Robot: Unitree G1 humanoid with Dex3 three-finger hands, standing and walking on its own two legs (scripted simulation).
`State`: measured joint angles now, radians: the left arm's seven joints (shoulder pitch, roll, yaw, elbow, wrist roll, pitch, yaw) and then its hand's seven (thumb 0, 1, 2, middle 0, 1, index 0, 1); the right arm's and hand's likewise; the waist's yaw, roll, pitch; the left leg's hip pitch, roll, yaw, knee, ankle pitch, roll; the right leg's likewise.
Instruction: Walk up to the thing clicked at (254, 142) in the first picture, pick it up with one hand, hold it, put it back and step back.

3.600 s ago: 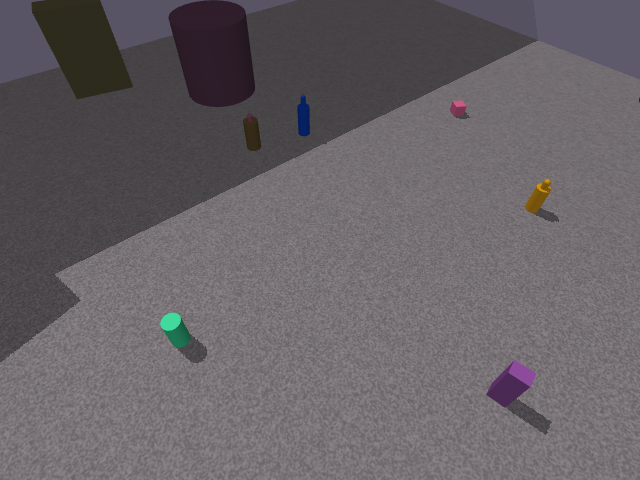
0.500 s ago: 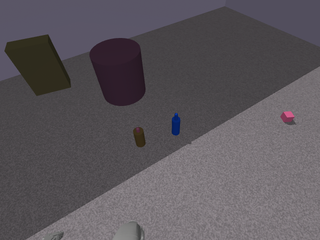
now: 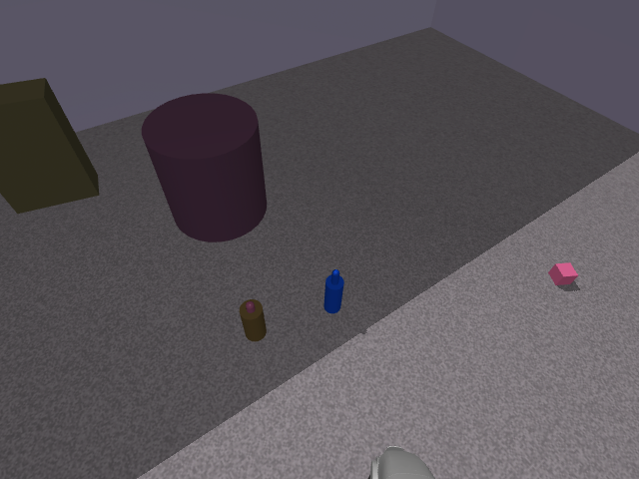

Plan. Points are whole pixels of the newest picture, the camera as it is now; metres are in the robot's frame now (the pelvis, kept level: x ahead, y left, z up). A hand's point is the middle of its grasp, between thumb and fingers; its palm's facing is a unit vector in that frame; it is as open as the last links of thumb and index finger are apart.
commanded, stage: walk up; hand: left
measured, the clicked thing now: (252, 318) +0.66 +0.22 -0.67
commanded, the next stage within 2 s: stand in 2.00 s
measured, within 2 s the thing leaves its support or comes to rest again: neither
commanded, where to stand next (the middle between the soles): +0.34 +0.01 m, yaw +2 degrees
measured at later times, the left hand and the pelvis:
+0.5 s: hand (133, 455) +0.17 +0.27 -0.15, palm faces +0.02 -0.92 -0.38, open 7.4 cm; pelvis +0.17 -0.01 -0.01, yaw +3 degrees
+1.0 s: hand (167, 367) +0.30 +0.26 -0.16, palm faces -0.04 -0.92 -0.39, open 7.4 cm; pelvis +0.23 -0.01 -0.02, yaw +1 degrees
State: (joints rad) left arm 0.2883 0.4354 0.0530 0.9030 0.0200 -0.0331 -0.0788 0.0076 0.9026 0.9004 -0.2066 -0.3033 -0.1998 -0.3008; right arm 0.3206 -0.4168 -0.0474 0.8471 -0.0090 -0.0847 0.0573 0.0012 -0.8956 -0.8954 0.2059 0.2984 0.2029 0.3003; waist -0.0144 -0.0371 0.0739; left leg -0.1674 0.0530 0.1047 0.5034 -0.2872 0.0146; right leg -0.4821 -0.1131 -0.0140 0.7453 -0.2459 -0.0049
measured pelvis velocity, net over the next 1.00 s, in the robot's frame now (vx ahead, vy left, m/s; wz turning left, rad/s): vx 0.23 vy -0.01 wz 0.01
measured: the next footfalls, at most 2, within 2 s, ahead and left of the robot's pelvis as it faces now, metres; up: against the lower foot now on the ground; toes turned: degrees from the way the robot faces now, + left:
right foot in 0.08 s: +0.18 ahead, -0.16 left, +0.00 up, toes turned -4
left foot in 0.50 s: +0.31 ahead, +0.12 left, +0.00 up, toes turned +5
